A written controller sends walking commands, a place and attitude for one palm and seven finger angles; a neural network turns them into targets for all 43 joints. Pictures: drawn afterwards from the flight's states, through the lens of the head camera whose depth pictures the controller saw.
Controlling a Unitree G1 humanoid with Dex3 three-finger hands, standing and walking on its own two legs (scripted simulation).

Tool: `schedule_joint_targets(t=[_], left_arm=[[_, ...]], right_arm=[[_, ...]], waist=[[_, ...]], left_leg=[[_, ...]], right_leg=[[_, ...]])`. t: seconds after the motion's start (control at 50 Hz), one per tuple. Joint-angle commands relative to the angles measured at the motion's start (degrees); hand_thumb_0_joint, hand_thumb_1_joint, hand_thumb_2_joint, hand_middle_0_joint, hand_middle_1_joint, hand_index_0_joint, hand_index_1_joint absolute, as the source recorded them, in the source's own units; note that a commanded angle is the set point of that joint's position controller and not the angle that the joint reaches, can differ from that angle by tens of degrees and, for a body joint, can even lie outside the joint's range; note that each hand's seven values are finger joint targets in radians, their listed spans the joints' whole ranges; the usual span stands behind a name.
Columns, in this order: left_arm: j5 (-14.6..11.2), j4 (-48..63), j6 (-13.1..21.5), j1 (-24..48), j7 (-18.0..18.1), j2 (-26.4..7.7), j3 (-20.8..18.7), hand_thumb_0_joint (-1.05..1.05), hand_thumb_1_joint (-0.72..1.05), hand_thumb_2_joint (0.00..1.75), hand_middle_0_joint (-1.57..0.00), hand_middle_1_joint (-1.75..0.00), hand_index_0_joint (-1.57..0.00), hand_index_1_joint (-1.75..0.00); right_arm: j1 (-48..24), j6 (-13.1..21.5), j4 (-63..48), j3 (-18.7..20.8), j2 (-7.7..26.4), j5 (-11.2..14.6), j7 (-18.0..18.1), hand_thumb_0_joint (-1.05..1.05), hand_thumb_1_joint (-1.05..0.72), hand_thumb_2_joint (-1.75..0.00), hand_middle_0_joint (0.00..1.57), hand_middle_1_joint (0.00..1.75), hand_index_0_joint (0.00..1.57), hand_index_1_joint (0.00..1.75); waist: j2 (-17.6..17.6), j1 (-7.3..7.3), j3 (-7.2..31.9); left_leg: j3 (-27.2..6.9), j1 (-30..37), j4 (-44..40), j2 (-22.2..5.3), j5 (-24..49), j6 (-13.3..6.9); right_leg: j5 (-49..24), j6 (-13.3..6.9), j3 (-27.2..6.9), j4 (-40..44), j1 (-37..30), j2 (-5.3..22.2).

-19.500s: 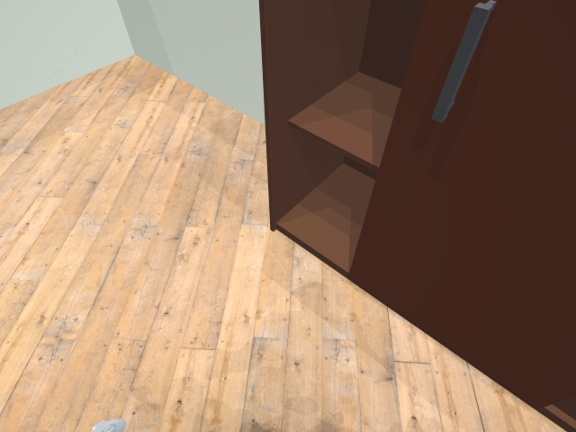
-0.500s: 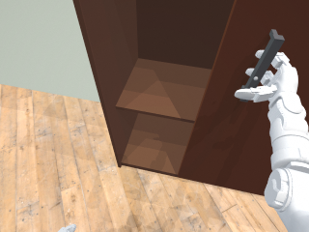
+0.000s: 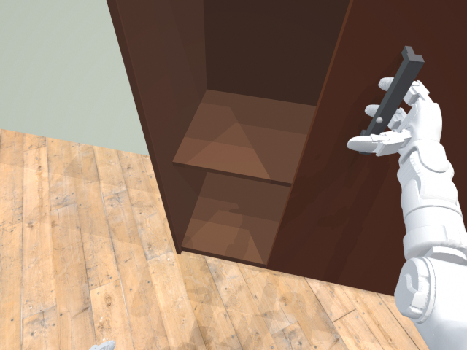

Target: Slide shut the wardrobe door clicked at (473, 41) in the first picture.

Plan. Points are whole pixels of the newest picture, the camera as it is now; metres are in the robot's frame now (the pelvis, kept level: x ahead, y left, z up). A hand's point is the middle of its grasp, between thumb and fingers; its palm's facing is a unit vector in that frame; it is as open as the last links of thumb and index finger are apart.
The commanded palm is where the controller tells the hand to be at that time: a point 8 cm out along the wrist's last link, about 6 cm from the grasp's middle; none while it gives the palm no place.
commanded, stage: slide the fingers in behind the handle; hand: right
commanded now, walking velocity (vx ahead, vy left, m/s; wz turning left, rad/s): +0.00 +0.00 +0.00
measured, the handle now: (384, 104) +0.53 -0.19 +0.18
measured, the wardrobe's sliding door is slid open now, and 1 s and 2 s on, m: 0.39 0.39 0.39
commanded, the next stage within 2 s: grip the handle and tug to test in 0.10 s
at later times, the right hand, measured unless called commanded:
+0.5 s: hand (378, 120) +0.47 -0.17 +0.18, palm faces +0.11 +0.99 +0.02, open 12.1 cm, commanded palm +0.43 -0.21 +0.18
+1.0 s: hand (377, 118) +0.47 -0.16 +0.18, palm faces +0.10 +0.99 +0.02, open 6.0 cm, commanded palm +0.44 -0.22 +0.18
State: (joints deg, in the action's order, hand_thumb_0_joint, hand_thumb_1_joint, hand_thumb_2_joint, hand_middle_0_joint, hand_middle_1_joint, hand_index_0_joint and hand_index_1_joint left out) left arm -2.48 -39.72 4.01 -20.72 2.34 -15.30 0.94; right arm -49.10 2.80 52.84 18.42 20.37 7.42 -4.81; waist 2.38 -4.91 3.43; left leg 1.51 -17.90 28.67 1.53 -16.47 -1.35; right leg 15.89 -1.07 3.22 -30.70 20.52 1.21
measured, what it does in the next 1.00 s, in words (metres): stands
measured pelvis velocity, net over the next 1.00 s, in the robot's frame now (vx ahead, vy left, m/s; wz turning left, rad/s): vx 0.01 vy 0.00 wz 0.00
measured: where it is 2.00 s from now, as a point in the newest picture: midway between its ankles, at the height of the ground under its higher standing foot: outside the picture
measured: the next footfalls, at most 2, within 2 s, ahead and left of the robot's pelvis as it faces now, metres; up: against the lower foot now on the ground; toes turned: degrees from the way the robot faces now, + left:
none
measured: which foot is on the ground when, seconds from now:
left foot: down 0.00-1.00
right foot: down 0.00-1.00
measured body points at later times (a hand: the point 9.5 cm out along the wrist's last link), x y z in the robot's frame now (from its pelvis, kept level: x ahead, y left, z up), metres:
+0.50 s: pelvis +0.00 +0.00 +0.00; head +0.02 +0.01 +0.45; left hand +0.06 +0.26 -0.12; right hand +0.46 -0.22 +0.19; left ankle -0.02 +0.11 -0.73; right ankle -0.01 -0.11 -0.73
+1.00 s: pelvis +0.01 +0.00 +0.00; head +0.03 +0.02 +0.45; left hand +0.09 +0.26 -0.12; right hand +0.46 -0.22 +0.19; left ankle -0.02 +0.11 -0.73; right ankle -0.01 -0.11 -0.73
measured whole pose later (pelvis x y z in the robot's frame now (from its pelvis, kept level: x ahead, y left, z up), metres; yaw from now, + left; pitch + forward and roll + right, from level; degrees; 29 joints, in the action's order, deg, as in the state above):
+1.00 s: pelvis +0.01 +0.00 +0.00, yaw +0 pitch +5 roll +0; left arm -2.7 -39.1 1.8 -18.9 2.3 -15.2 0.8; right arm -45.1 -1.3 45.2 17.4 18.5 8.4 -4.0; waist 2.5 -3.8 3.7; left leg 1.5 -15.5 27.2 1.6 -17.0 -1.6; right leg 16.3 -0.8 3.1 -29.1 18.1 1.2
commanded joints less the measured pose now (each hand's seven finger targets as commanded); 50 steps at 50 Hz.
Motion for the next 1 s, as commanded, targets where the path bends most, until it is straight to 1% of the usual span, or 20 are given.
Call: schedule_joint_targets(t=[0.0,0.06,0.18,0.22,0.36,0.38,0.4,0.46,0.54,0.56,0.58,0.66,0.7,0.78,0.84,0.86,0.88,0.9,0.92,0.98], left_arm=[[-0.2,5.4,2.3,-1.6,0.4,-8.0,-2.9,0.0,0.9,0.9,-0.2,-0.3,-0.2,-0.3],[-0.4,5.6,2.3,-1.0,0.2,-7.9,-2.9,0.0,0.9,0.9,-0.2,-0.3,-0.2,-0.3],[-0.3,5.5,1.8,-0.9,0.6,-8.1,-2.6,0.0,0.9,0.9,-0.2,-0.3,-0.2,-0.3],[-0.3,5.5,1.8,-1.0,0.6,-8.1,-2.7,0.0,0.9,0.9,-0.2,-0.3,-0.2,-0.3],[-0.3,6.0,1.7,-0.6,0.7,-8.0,-2.6,0.0,0.9,0.9,-0.2,-0.3,-0.2,-0.3],[-0.3,6.0,1.6,-0.7,0.7,-7.9,-2.6,0.0,0.9,0.9,-0.2,-0.3,-0.2,-0.3],[-0.5,6.1,1.7,-0.3,0.6,-7.8,-2.7,0.0,0.9,0.9,-0.2,-0.3,-0.2,-0.3],[-0.5,6.1,1.7,-0.2,0.5,-7.7,-2.8,0.0,0.9,0.9,-0.2,-0.3,-0.2,-0.3],[-0.4,6.0,1.6,-0.3,0.5,-8.0,-2.9,0.0,0.9,0.9,-0.2,-0.3,-0.2,-0.3],[-0.4,5.9,1.6,-0.2,0.5,-7.9,-2.9,0.0,0.9,0.9,-0.2,-0.3,-0.2,-0.3],[-0.3,6.0,1.5,-0.4,0.5,-8.0,-2.9,0.0,0.9,0.9,-0.2,-0.3,-0.2,-0.3],[-0.6,6.3,1.3,0.2,0.4,-7.7,-2.9,0.0,0.9,0.9,-0.2,-0.3,-0.2,-0.3],[-0.4,6.3,1.2,0.1,0.4,-7.9,-3.1,0.0,0.9,0.9,-0.2,-0.3,-0.2,-0.3],[-0.4,6.4,0.8,0.4,0.4,-7.9,-3.0,0.0,0.9,0.9,-0.2,-0.3,-0.2,-0.3],[-0.5,6.7,0.6,0.7,0.3,-7.6,-3.0,0.0,0.9,0.9,-0.2,-0.3,-0.2,-0.3],[-0.5,6.4,0.6,0.4,0.4,-7.7,-3.0,0.0,0.9,0.9,-0.2,-0.3,-0.2,-0.3],[-0.4,6.3,0.4,0.5,0.4,-7.6,-2.9,0.0,0.9,0.9,-0.2,-0.3,-0.2,-0.3],[-0.5,6.2,0.3,0.3,0.4,-7.9,-3.0,0.0,0.9,0.9,-0.2,-0.3,-0.2,-0.3],[-0.3,6.3,0.2,0.3,0.5,-8.1,-3.1,0.0,0.9,0.9,-0.2,-0.3,-0.2,-0.3],[-0.3,6.6,-0.2,0.6,0.7,-7.8,-2.9,0.0,0.9,0.9,-0.2,-0.3,-0.2,-0.3]], right_arm=[[-27.7,4.6,-15.4,0.8,12.6,0.5,0.3,0.0,0.5,-0.3,0.3,1.2,0.3,1.2],[-26.7,3.4,-15.3,-0.6,10.3,0.7,0.3,0.0,0.5,-0.3,0.3,1.2,0.3,1.2],[-27.8,2.4,-14.1,0.1,11.9,0.1,1.0,0.0,0.5,-0.3,0.3,1.2,0.3,1.2],[-28.0,2.5,-13.6,1.2,13.2,0.0,1.1,0.0,0.41,-0.34,0.31,1.21,0.31,1.21],[-27.3,3.2,-15.7,1.4,13.3,0.6,0.4,0.0,0.08,-0.48,0.35,1.26,0.35,1.26],[-26.6,3.2,-15.6,0.7,12.4,0.7,0.4,0.0,0.03,-0.5,0.35,1.27,0.35,1.27],[-27.5,3.3,-16.5,-0.9,10.7,0.7,0.2,0.0,-0.01,-0.52,0.35,1.27,0.35,1.27],[-26.3,3.1,-17.4,-0.7,10.6,0.7,0.4,0.0,-0.15,-0.58,0.37,1.29,0.37,1.29],[-25.8,2.5,-18.1,-0.1,11.2,0.9,0.6,0.0,-0.34,-0.66,0.39,1.32,0.39,1.32],[-26.1,2.4,-18.2,-0.1,11.5,0.8,0.5,0.0,-0.39,-0.68,0.4,1.33,0.4,1.33],[-25.0,2.5,-18.7,0.7,12.3,0.8,0.6,0.0,-0.43,-0.7,0.4,1.33,0.4,1.33],[-24.2,1.8,-20.0,-1.1,9.8,1.0,0.3,0.0,-0.62,-0.78,0.42,1.36,0.42,1.36],[-22.6,1.5,-20.1,0.5,11.1,1.0,0.4,0.0,-0.71,-0.82,0.43,1.37,0.43,1.37],[-22.6,1.1,-20.8,-0.3,10.6,1.2,0.4,0.0,-0.9,-0.9,0.45,1.4,0.45,1.4],[-22.2,0.5,-22.0,-1.6,8.7,1.2,0.2,0.0,-0.9,-0.9,0.45,1.4,0.45,1.4],[-22.5,0.3,-21.6,-1.1,9.6,1.1,0.3,0.0,-0.9,-0.9,0.45,1.4,0.45,1.4],[-22.8,0.2,-21.3,-2.6,8.0,1.1,0.2,0.0,-0.9,-0.9,0.45,1.4,0.45,1.4],[-22.4,-0.2,-20.1,-0.8,9.7,1.3,0.3,0.0,-0.9,-0.9,0.45,1.4,0.45,1.4],[-23.0,-0.2,-20.9,0.6,11.6,1.2,0.4,0.0,-0.9,-0.9,0.45,1.4,0.45,1.4],[-22.5,-0.5,-21.6,0.9,11.9,1.1,0.5,0.0,-0.9,-0.9,0.45,1.4,0.45,1.4]], waist=[[-0.8,0.27,20.1],[-1.7,0.44,18.3],[-1.7,0.25,16.7],[-1.7,0.37,17.6],[-0.9,0.87,19.9],[-2.4,0.66,19.2],[-0.9,0.13,18.9],[1.6,0.72,19.2],[-1.5,0.62,19.6],[0.1,0.81,19.5],[-1.0,1.22,19.8],[0.5,1.06,19.5],[0.1,1.57,20.0],[-1.6,1.24,19.3],[0.5,1.3,20.3],[-1.0,1.09,19.9],[-0.3,0.82,18.9],[-2.7,0.9,18.6],[-2.2,1.13,19.7],[-2.0,1.45,20.1]], left_leg=[[-0.6,3.6,-1.6,0.0,24.5,0.0],[-0.3,2.8,-1.9,-0.1,23.4,0.0],[-0.6,2.9,-2.4,-0.4,21.2,-0.1],[-0.8,3.2,-2.3,-0.4,21.4,0.0],[-0.8,5.0,-1.9,-0.3,24.1,0.0],[-0.7,5.4,-2.1,-0.3,24.1,-0.1],[-0.8,4.2,-2.1,-0.2,24.1,0.0],[-0.6,3.2,-2.1,-0.2,23.3,-0.2],[-0.6,4.6,-2.2,-0.1,25.0,0.0],[-0.7,4.7,-2.2,-0.2,25.1,-0.1],[-0.5,5.8,-2.0,-0.2,25.7,-0.2],[-0.4,5.1,-2.0,-0.2,26.9,-0.1],[-0.6,5.7,-2.0,-0.2,28.0,-0.1],[-0.5,6.4,-2.1,-0.3,28.3,-0.1],[-0.5,5.9,-1.9,-0.3,29.5,0.0],[-0.3,5.8,-2.0,-0.2,29.3,0.0],[-0.4,5.3,-2.2,-0.3,29.3,0.0],[-0.3,5.8,-2.2,-0.2,29.7,0.1],[-0.6,6.6,-2.1,-0.3,30.3,0.2],[-0.8,8.3,-1.8,-0.6,32.4,0.2]], right_leg=[[-21.7,-1.4,-3.0,0.7,-14.6,0.0],[-20.9,-1.3,-3.0,1.1,-14.1,0.1],[-18.0,-1.4,-3.0,1.5,-12.4,0.0],[-17.5,-1.5,-2.9,1.4,-12.3,-0.2],[-19.9,-1.4,-2.7,1.2,-13.4,-0.3],[-19.9,-1.5,-2.8,1.2,-12.9,-0.2],[-20.1,-1.5,-2.7,1.2,-13.8,-0.2],[-21.0,-1.2,-2.9,1.1,-15.4,-0.1],[-21.7,-1.5,-2.8,1.3,-14.9,0.0],[-21.6,-1.4,-2.7,1.3,-14.7,-0.2],[-22.6,-1.4,-2.8,1.2,-14.4,-0.1],[-24.1,-1.3,-2.6,1.2,-15.7,-0.1],[-25.6,-1.4,-2.6,0.9,-16.0,0.0],[-24.9,-1.5,-2.6,1.0,-15.1,-0.1],[-27.0,-1.4,-2.5,0.8,-16.7,-0.2],[-27.1,-1.4,-2.8,0.9,-16.6,0.0],[-26.9,-1.5,-2.5,0.8,-16.4,-0.1],[-26.2,-1.6,-2.7,0.8,-15.5,-0.1],[-25.8,-1.7,-2.4,0.9,-15.2,-0.3],[-26.7,-1.7,-2.1,0.9,-14.6,-0.6]])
